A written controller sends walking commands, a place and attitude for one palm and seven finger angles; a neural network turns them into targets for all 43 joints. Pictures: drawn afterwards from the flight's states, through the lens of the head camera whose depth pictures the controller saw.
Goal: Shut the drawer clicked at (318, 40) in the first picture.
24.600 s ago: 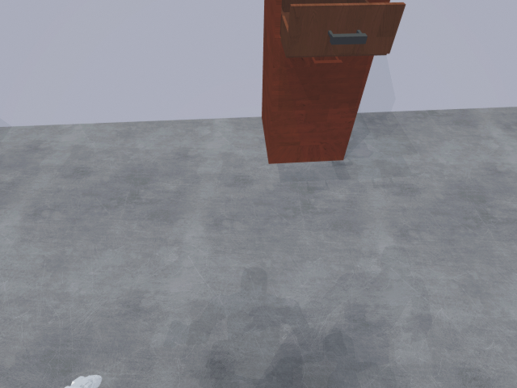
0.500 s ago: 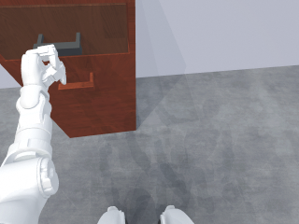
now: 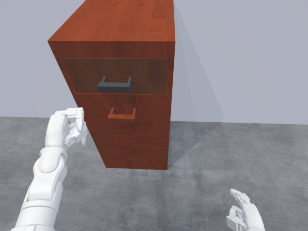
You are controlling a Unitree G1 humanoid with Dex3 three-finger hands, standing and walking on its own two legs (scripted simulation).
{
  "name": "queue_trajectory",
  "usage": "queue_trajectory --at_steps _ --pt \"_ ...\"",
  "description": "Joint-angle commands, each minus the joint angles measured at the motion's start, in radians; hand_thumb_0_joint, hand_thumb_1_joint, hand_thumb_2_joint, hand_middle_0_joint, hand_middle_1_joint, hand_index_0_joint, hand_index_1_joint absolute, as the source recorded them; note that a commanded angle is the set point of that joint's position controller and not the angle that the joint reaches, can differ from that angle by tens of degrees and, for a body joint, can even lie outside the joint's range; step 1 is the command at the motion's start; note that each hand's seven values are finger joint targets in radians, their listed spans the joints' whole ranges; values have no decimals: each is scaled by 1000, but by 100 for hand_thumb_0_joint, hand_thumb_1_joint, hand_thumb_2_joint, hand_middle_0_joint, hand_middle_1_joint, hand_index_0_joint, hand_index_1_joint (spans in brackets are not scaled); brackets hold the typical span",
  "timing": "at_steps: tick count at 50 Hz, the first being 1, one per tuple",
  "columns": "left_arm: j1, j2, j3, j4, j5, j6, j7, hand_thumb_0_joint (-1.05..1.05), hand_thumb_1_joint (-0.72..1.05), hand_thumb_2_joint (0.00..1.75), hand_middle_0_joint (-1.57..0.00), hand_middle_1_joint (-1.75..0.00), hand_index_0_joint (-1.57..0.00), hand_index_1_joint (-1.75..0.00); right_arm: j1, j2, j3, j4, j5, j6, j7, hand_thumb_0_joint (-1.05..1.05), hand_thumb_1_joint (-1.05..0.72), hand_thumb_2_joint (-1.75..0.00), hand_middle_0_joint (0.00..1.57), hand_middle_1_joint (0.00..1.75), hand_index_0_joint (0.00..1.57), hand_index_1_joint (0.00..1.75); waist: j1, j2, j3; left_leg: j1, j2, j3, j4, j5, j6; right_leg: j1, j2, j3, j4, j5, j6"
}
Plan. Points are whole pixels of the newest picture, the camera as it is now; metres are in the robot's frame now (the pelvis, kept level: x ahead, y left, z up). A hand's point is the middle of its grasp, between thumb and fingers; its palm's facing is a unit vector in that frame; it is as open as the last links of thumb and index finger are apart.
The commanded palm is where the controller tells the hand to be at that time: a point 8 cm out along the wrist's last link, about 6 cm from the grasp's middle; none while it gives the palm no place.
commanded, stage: draw the hand back to the body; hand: left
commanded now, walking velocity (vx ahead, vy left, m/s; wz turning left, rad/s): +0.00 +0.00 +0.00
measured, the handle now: (115, 83) +0.62 +0.19 +0.03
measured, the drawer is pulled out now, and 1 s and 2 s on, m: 0.00 0.00 0.00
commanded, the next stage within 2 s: step back with the hand held close in 0.74 s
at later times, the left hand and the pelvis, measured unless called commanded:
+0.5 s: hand (36, 168) +0.20 +0.23 +0.17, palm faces +0.37 -0.86 -0.36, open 3.2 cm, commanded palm +0.14 +0.27 +0.19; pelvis +0.00 -0.01 +0.02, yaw +0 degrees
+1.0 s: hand (17, 172) +0.18 +0.24 +0.19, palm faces +0.39 -0.81 -0.44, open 3.2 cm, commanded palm +0.12 +0.28 +0.19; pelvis -0.01 +0.00 +0.02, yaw +1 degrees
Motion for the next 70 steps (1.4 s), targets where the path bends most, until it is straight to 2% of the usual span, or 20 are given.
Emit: queue_trajectory --at_steps 1,6,9,12,16,20,28,31,34,40,43,44,45,46,47,50,53,58,62,70 --pt "-203 186 78 -314 34 -14 93 0 90 90 -140 -160 -140 -160 -84 -97 -32 -120 -4 -39 -28 0 -90 -90 20 30 20 30 -1 -31 -148 236 -10 -26 -175 224 21 101 6 26 -178 300 -13" --pt "-110 170 71 -447 48 -5 125 0 90 90 -140 -160 -140 -160 -118 -86 -18 -110 -18 -67 -35 0 -90 -90 20 30 20 30 9 11 -91 310 -10 -30 -249 225 18 147 8 22 -255 273 -14" --pt "6 171 94 -522 52 -6 133 0 90 90 -140 -160 -140 -160 -124 -82 -18 -104 -26 -79 -32 0 -90 -90 20 30 20 30 22 8 -100 347 -11 -28 -275 266 17 196 9 18 -276 307 -14" --pt "132 177 123 -572 47 -10 132 0 90 90 -140 -160 -140 -160 -136 -81 -22 -102 -32 -87 -29 0 -90 -90 20 30 20 30 32 -32 -59 343 -13 -22 -289 268 20 214 9 21 -304 311 -9" --pt "254 182 151 -682 51 -23 133 0 90 90 -140 -160 -140 -160 -143 -75 -29 -101 -38 -101 -24 0 -90 -90 20 30 20 30 38 -2 -32 354 -15 -19 -298 274 17 223 7 21 -326 302 -9" --pt "395 198 197 -756 53 -36 135 0 90 90 -140 -160 -140 -160 -141 -75 -40 -99 -46 -120 -22 0 -90 -90 20 30 20 30 49 -34 -2 359 -16 -15 -295 280 18 206 13 17 -352 297 -4" --pt "607 201 249 -918 55 -67 142 0 90 90 -140 -160 -140 -160 -128 -67 -49 -109 -43 -162 -24 0 -90 -90 20 30 20 30 59 2 29 349 -10 -19 -289 268 14 197 12 15 -346 278 -4" --pt "583 166 217 -863 59 -63 142 0 90 90 -140 -160 -140 -160 -115 -71 -51 -90 -46 -168 -28 0 -90 -90 20 30 20 30 43 -42 83 341 -10 -20 -296 233 18 163 11 13 -359 238 1" --pt "545 172 220 -852 64 -65 149 0 90 90 -140 -160 -140 -160 -112 -73 -52 -85 -47 -170 -35 0 -90 -90 20 30 20 30 45 -57 79 347 -10 -25 -299 207 21 157 10 13 -361 199 0" --pt "537 188 231 -896 71 -67 156 0 90 90 -140 -160 -140 -160 -120 -69 -46 -82 -52 -187 -37 0 -90 -90 20 30 20 30 59 28 31 365 -14 -32 -298 254 13 200 8 17 -346 252 -8" --pt "558 180 231 -886 65 -60 154 0 90 90 -140 -160 -140 -160 -123 -63 -42 -86 -52 -185 -35 0 -90 -90 20 30 20 30 62 -13 46 352 -10 -36 -299 271 13 207 8 12 -334 273 -8" --pt "488 292 345 -970 70 -96 154 0 90 90 -140 -160 -140 -160 -115 -95 -48 -127 -47 -147 -26 0 -90 -90 20 30 20 30 16 -19 122 262 8 -54 -266 233 36 109 -36 82 -379 298 -2" --pt "502 303 366 -944 72 -112 150 0 90 90 -140 -160 -140 -160 -122 -77 -47 -117 -50 -132 -27 0 -90 -90 20 30 20 30 21 -32 128 250 0 -59 -259 205 33 99 -52 87 -395 294 -4" --pt "627 220 305 -866 71 -110 143 0 90 90 -140 -160 -140 -160 -114 -77 -53 -109 -52 -114 -26 0 -90 -90 20 30 20 30 12 -51 112 252 5 -60 -251 231 32 93 -60 72 -382 296 -2" --pt "665 186 270 -867 73 -110 136 0 90 90 -140 -160 -140 -160 -105 -84 -59 -117 -52 -99 -20 0 -90 -90 20 30 20 30 8 -22 76 260 11 -54 -251 264 31 103 -60 62 -364 313 1" --pt "707 202 281 -907 69 -124 136 0 90 90 -140 -160 -140 -160 -107 -87 -71 -135 -50 -77 -21 0 -90 -90 20 30 20 30 6 13 -11 278 22 -51 -260 394 29 134 -48 33 -310 390 13" --pt "747 229 308 -941 62 -127 143 0 90 90 -140 -160 -140 -160 -94 -87 -81 -156 -41 -53 -21 0 -90 -90 20 30 20 30 5 -20 -103 284 38 -58 -243 533 27 183 -40 19 -248 481 21" --pt "782 251 330 -976 57 -126 155 0 90 90 -140 -160 -140 -160 -92 -84 -89 -179 -33 -34 -27 0 -90 -90 20 30 20 30 8 1 -129 252 57 -70 -243 599 26 184 -27 12 -180 487 27" --pt "792 244 325 -980 60 -125 163 0 90 90 -140 -160 -140 -160 -88 -88 -92 -183 -31 -40 -31 0 -90 -90 20 30 20 30 6 7 -104 181 72 -81 -257 494 32 173 -26 23 -153 417 29" --pt "773 263 347 -997 72 -161 183 0 90 90 -140 -160 -140 -160 -86 -94 -96 -174 -34 -71 -38 0 -90 -90 20 30 20 30 -10 -20 -29 -14 60 -101 -280 22 42 142 -46 83 -211 195 17"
